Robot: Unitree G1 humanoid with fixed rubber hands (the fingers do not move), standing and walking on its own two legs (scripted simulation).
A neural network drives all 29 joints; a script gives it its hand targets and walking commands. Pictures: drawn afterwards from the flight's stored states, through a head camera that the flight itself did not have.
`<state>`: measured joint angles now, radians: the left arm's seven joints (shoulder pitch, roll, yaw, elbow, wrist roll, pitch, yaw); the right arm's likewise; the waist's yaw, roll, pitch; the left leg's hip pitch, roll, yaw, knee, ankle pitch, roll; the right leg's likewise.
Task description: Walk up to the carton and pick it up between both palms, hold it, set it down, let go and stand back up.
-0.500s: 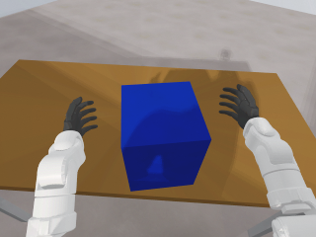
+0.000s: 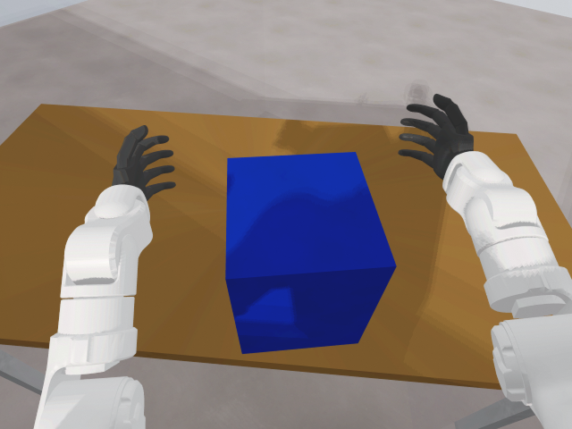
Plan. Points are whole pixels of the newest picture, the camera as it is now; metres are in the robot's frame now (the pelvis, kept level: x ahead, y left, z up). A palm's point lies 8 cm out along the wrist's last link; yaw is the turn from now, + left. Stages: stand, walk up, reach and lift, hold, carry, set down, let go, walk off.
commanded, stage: reach and lift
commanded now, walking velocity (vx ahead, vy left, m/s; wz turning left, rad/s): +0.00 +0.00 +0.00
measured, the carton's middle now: (296, 256) +0.39 +0.01 +0.00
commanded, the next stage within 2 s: none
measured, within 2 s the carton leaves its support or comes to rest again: neither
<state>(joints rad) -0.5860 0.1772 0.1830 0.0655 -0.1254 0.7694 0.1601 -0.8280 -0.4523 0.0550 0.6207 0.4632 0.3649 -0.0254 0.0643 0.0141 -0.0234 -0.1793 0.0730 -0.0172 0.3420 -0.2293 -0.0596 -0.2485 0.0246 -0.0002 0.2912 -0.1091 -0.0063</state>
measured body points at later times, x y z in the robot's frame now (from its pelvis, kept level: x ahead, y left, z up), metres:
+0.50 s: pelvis -0.01 +0.00 +0.00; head +0.04 +0.00 +0.44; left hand +0.38 +0.21 +0.07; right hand +0.44 -0.15 +0.08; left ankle -0.04 +0.15 -0.75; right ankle +0.02 -0.12 -0.75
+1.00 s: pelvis +0.00 +0.00 -0.01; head +0.06 +0.00 +0.44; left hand +0.38 +0.19 +0.02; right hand +0.45 -0.14 +0.04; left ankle -0.04 +0.15 -0.75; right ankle +0.02 -0.12 -0.75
